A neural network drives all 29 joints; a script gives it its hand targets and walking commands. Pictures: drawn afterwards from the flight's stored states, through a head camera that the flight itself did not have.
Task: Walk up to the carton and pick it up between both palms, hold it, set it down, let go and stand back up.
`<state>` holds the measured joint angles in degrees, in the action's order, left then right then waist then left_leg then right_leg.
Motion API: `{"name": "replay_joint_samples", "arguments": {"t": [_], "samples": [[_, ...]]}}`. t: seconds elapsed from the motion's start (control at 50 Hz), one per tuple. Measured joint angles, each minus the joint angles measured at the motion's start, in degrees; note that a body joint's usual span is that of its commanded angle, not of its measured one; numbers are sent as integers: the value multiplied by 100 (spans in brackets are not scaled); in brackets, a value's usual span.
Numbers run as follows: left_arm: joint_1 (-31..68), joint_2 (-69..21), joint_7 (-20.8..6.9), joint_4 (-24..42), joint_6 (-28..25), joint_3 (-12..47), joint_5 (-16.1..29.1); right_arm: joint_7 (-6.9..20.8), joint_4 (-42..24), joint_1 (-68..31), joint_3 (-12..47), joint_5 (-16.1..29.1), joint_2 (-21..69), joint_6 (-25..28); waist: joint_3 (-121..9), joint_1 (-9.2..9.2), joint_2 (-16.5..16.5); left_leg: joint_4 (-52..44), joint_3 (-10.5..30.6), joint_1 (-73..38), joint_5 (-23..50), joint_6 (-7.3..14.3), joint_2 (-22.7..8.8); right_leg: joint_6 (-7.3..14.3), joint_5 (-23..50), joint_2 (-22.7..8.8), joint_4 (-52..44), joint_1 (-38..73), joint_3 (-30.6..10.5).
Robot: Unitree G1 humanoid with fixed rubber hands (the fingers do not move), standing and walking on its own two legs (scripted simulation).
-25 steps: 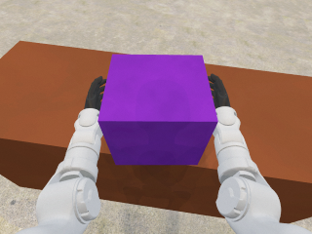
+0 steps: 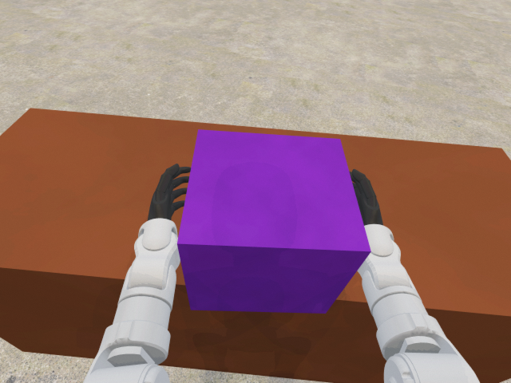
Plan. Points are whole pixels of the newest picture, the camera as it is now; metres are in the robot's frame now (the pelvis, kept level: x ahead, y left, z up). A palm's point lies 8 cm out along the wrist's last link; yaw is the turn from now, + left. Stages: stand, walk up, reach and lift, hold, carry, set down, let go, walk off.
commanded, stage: reach and lift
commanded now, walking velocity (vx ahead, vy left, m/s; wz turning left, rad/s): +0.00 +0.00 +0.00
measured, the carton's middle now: (264, 225) +0.38 -0.03 +0.05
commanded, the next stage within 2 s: hold in 1.60 s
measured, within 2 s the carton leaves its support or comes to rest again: neither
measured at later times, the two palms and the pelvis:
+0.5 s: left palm (160, 221) +0.34 +0.13 +0.12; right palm (385, 233) +0.32 -0.20 +0.11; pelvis -0.05 -0.02 +0.00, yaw +1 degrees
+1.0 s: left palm (140, 219) +0.32 +0.15 +0.15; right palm (382, 227) +0.31 -0.18 +0.13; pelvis -0.03 -0.01 +0.00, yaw +0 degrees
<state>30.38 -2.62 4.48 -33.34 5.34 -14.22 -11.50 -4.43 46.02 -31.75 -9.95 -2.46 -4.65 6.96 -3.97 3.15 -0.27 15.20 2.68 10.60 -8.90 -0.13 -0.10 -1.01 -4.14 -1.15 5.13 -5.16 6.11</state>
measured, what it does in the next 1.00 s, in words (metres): stands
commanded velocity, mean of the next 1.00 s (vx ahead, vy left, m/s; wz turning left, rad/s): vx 0.00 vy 0.00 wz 0.00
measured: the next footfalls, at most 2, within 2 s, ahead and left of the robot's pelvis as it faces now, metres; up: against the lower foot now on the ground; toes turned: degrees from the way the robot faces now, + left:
none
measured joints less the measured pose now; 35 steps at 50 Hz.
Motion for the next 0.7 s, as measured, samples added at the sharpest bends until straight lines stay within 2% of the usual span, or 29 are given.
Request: {"name": "replay_joint_samples", "arguments": {"t": [0.16,0.3,0.42,0.52,0.62,0.7], "samples": [[-216,100,46,990,909,307,-50,-22,-525,93,247,391,-16,-533,278,57,-249,-3,65,-364,89,-60,-37,57,50,42,30,369,58],[132,161,-296,1035,1462,62,-278,67,-557,-113,-127,115,208,-938,366,180,-293,53,125,-302,209,-90,-65,103,18,59,332,209,112],[376,184,-462,957,1537,-101,-350,119,-691,-203,-423,-246,373,-1044,486,178,-215,61,146,-168,303,-99,-78,134,30,66,479,17,130],[359,228,-501,992,1458,-87,-277,83,-914,-128,-426,-367,440,-1068,513,160,-181,32,167,-141,327,-101,-89,151,37,79,470,-12,150],[99,297,-538,1284,1501,47,-195,-96,-1249,156,-127,-186,456,-1130,460,195,-228,35,188,-251,258,-103,-100,152,2,96,395,142,170],[-260,353,-562,1772,1705,240,-162,-301,-1648,522,260,190,411,-1253,430,229,-302,60,179,-435,156,-99,-103,137,-41,104,318,369,163]]}}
